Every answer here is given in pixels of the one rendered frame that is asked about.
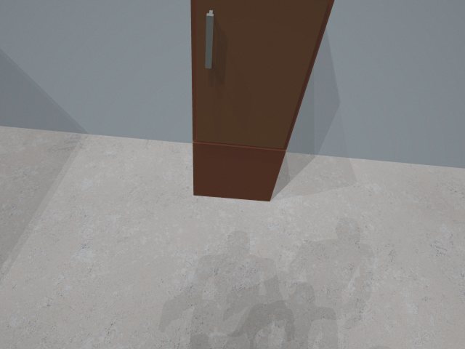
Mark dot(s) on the cupboard door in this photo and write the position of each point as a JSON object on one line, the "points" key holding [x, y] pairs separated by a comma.
{"points": [[261, 51]]}

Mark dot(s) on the handle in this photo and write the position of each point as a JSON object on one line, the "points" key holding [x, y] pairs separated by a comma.
{"points": [[209, 38]]}

